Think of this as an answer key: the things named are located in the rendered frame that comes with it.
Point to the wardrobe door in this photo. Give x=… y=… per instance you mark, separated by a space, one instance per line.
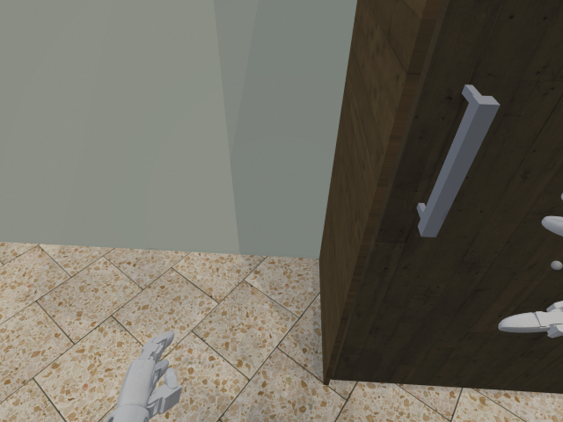
x=427 y=309

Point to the left robot hand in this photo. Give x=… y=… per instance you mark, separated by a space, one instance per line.
x=144 y=373

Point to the right robot hand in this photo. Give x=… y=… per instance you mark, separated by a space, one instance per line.
x=550 y=321

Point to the robot left forearm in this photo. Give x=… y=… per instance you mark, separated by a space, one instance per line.
x=129 y=413

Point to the handle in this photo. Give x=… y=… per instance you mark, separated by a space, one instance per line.
x=477 y=119

